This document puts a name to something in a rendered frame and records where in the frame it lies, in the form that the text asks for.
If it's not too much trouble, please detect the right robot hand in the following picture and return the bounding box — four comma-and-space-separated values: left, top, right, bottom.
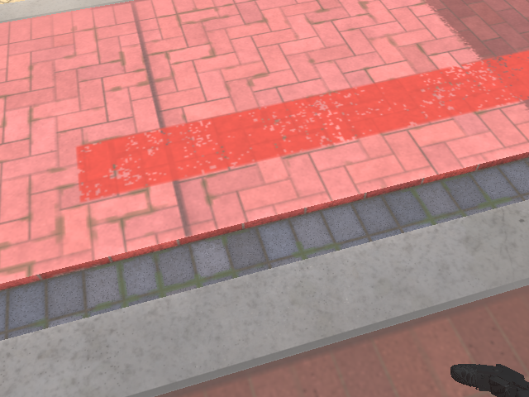
450, 364, 529, 397

